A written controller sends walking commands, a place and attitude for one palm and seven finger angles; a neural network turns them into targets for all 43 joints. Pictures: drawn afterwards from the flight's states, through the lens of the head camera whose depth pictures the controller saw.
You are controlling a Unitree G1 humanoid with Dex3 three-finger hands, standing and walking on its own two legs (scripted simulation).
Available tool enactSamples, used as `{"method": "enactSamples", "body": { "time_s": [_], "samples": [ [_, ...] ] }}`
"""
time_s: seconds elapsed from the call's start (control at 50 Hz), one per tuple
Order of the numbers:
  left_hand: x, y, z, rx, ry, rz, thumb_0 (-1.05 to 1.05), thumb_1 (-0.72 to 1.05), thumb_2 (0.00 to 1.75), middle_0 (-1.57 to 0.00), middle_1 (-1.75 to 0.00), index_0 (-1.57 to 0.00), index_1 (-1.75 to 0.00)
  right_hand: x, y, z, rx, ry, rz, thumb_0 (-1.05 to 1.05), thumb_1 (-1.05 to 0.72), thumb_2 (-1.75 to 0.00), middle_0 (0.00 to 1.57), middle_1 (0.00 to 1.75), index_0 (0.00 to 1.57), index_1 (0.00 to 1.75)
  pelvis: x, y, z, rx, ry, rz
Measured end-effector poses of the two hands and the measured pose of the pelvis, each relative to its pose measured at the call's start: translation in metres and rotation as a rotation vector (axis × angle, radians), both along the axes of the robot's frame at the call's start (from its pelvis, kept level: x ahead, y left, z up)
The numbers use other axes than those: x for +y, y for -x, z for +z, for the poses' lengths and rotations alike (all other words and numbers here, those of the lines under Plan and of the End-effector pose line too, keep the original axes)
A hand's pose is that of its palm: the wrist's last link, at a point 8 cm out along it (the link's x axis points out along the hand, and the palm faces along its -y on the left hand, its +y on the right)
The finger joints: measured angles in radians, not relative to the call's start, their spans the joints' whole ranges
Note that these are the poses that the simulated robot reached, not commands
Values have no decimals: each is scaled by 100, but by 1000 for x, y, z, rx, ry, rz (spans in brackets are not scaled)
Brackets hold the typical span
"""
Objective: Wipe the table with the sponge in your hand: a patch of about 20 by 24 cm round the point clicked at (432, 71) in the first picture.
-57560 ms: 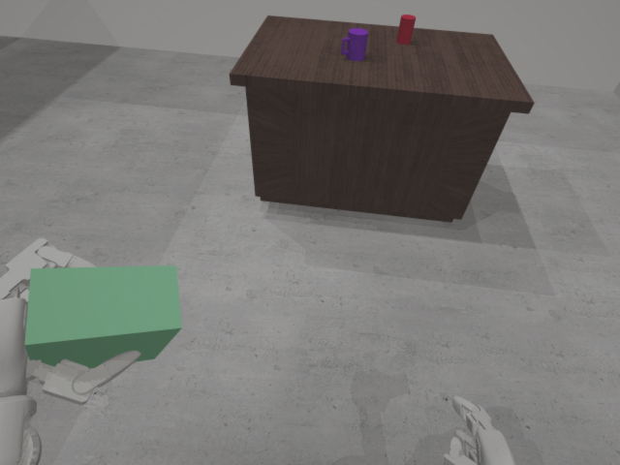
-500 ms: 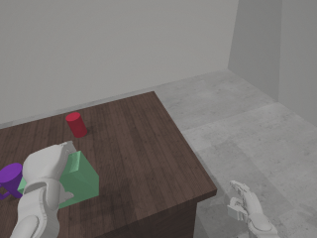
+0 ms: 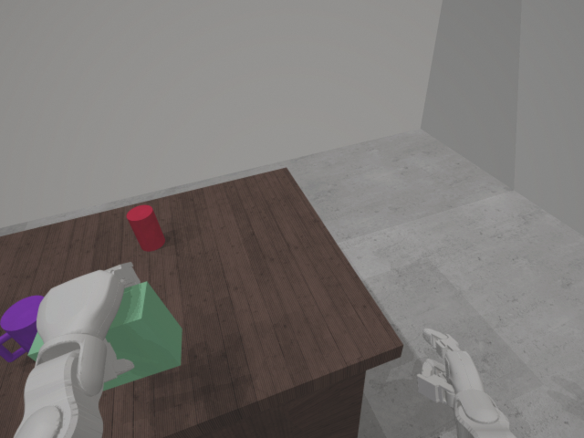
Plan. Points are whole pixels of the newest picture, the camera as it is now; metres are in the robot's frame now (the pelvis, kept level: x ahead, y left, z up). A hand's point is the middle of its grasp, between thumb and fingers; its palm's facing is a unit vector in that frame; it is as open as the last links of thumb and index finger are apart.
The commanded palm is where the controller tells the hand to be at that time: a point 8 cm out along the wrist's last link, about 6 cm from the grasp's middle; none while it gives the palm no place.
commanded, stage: bring the sponge back beside the body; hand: left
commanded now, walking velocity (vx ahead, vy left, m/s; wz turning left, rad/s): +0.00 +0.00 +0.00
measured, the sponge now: (121, 347) +0.19 +0.28 +0.06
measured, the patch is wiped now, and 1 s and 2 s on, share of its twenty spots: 1.00 1.00 1.00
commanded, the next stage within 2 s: step back with the hand held close in 0.72 s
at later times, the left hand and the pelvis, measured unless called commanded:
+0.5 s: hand (95, 337) +0.18 +0.29 +0.11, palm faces +0.09 -0.14 -0.99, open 10.2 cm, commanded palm +0.14 +0.28 +0.18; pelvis -0.01 +0.00 +0.00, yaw +0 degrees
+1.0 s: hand (126, 313) +0.20 +0.25 +0.12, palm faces +0.29 -0.82 -0.49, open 10.2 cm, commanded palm +0.15 +0.28 +0.17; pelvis -0.01 +0.00 -0.01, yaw +0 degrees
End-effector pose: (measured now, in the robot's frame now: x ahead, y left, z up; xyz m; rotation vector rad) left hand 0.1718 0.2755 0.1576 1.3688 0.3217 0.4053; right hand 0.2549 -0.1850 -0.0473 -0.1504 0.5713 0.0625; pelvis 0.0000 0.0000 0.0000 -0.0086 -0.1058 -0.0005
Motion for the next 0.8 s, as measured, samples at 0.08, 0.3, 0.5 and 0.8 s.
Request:
{"method": "enactSamples", "body": {
  "time_s": [0.08, 0.3, 0.5, 0.8],
  "samples": [
    [2, 6, -2, 9, -4, -3, -2, -53, 106, -70, -131, -73, -133, -1, 2, 0, 2, 12, 0, 1, -90, -90, 20, 30, 20, 30, 1, 1, 0, -4, 1, 1],
    [7, 14, 4, -13, -19, -1, -2, -53, 106, -70, -131, -73, -133, 3, 6, 0, -6, 11, -1, 1, -90, -90, 20, 30, 20, 30, 3, 6, 0, -13, 1, 2],
    [8, 19, 2, -4, -10, -9, -2, -53, 106, -70, -131, -73, -133, 6, 9, 1, -14, 13, 4, 1, -90, -90, 20, 30, 20, 30, 5, 8, -1, -13, 2, 0],
    [9, 17, 2, -12, -6, -11, -2, -53, 106, -70, -131, -73, -133, 5, 11, 0, -16, 19, -3, 1, -90, -90, 20, 30, 20, 30, 6, 9, -1, -15, 2, 0]
  ]
}}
